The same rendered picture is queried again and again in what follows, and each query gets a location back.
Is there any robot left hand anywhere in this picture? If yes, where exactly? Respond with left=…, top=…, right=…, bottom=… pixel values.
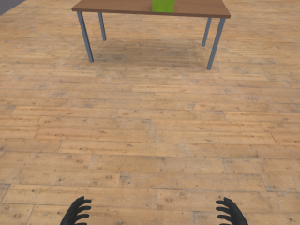
left=60, top=196, right=91, bottom=225

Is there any table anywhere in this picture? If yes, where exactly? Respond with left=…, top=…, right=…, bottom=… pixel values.
left=71, top=0, right=231, bottom=70

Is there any robot right hand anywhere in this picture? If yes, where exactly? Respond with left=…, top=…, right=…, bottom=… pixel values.
left=216, top=197, right=248, bottom=225

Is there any carton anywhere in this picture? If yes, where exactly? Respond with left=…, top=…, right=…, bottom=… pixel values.
left=152, top=0, right=175, bottom=13

